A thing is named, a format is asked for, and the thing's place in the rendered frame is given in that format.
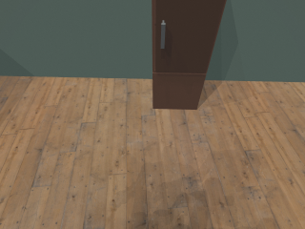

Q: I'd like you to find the cupboard door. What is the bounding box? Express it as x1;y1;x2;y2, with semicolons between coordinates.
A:
155;0;224;73

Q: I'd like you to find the handle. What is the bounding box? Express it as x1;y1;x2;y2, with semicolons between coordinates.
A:
160;20;166;49

